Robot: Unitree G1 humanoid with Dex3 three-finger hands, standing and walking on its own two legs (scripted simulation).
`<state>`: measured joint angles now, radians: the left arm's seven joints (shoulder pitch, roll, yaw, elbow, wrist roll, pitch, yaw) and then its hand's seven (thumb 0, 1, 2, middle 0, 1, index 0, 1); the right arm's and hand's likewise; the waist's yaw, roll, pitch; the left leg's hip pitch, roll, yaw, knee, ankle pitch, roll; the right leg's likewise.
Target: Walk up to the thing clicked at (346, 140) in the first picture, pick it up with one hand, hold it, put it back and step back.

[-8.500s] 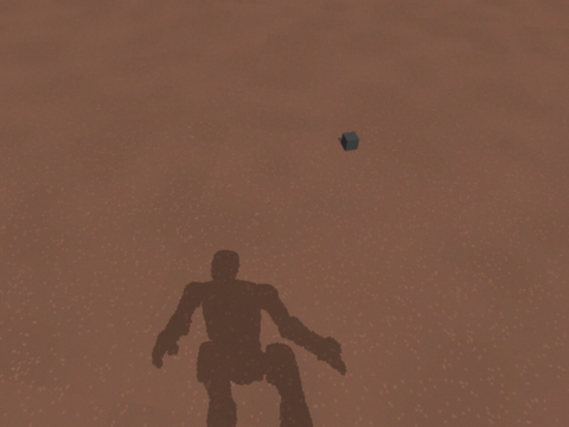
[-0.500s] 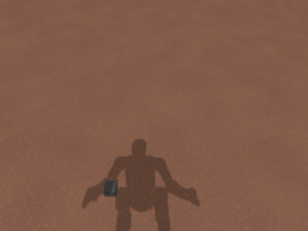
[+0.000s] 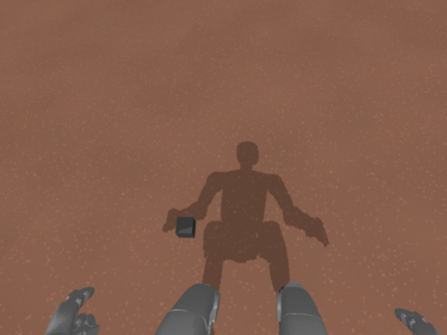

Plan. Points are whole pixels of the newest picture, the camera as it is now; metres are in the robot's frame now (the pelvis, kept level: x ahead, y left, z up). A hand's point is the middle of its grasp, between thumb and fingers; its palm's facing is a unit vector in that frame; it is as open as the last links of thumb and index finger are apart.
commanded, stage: walk up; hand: left
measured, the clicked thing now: (186, 227) +0.50 +0.24 -0.70
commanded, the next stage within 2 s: none
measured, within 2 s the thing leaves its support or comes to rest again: neither
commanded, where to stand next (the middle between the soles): +0.11 +0.01 m, yaw -2 degrees
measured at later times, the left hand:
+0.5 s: hand out of the picture +0.00 +0.31 -0.14, palm faces -0.05 -0.95 -0.31, open 7.4 cm
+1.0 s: hand (89, 297) +0.18 +0.27 -0.08, palm faces -0.10 -0.84 -0.54, open 7.4 cm
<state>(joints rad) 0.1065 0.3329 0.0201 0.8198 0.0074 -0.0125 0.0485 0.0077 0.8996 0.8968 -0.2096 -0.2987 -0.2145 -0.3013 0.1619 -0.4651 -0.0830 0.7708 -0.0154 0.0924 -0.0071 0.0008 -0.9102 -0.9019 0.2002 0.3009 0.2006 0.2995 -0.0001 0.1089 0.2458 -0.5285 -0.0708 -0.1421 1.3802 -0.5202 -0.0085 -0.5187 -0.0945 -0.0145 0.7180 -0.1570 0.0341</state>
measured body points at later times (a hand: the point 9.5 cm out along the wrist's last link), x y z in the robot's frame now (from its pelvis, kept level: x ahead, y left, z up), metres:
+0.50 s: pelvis -0.01 +0.02 +0.03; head +0.00 +0.07 +0.48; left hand +0.01 +0.36 -0.12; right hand -0.02 -0.35 -0.03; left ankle -0.05 +0.18 -0.70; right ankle +0.05 -0.16 -0.64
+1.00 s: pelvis +0.07 -0.02 +0.03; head +0.15 -0.07 +0.46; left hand +0.18 +0.31 -0.05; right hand +0.14 -0.32 -0.13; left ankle +0.13 +0.13 -0.63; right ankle +0.08 -0.16 -0.70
